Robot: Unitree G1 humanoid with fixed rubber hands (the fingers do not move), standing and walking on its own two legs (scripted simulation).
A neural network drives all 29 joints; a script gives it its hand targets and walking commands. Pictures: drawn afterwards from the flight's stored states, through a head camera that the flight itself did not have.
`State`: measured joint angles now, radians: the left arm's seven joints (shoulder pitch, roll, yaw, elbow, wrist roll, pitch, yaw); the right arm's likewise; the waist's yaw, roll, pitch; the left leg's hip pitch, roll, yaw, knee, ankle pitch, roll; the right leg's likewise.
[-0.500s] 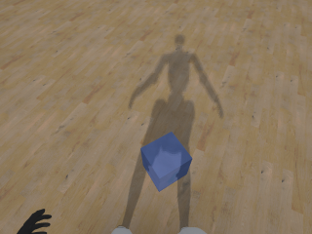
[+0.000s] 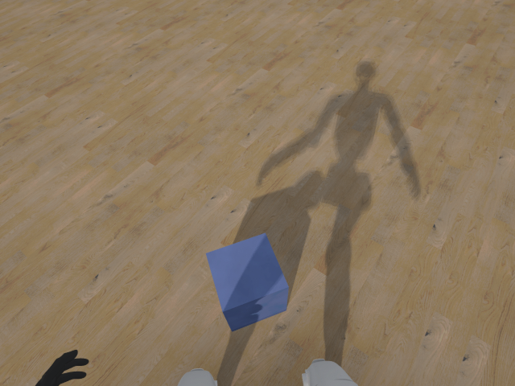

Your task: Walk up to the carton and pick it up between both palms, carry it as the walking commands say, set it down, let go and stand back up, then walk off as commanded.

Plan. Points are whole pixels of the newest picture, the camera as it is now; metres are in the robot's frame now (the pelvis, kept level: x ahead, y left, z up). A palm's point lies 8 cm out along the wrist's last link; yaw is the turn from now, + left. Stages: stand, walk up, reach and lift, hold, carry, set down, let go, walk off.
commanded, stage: walk up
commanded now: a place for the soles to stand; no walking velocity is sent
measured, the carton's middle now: (248, 283) +0.49 +0.08 -0.60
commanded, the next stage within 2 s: none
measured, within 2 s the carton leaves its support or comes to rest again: neither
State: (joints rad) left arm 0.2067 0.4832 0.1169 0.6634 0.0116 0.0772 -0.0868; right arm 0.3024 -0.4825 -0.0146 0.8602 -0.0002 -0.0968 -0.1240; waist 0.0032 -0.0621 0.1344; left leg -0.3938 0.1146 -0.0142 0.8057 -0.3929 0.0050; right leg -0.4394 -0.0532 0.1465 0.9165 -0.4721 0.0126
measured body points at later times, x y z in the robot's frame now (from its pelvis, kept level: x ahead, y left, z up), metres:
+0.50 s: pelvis +0.05 -0.09 +0.01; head +0.11 -0.09 +0.45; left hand +0.08 +0.24 -0.09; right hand +0.17 -0.43 -0.09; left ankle +0.08 +0.05 -0.69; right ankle +0.02 -0.18 -0.65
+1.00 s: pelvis +0.08 -0.15 +0.00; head +0.13 -0.14 +0.45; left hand +0.07 +0.20 -0.09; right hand +0.23 -0.45 -0.11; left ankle +0.07 +0.02 -0.69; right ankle +0.11 -0.27 -0.69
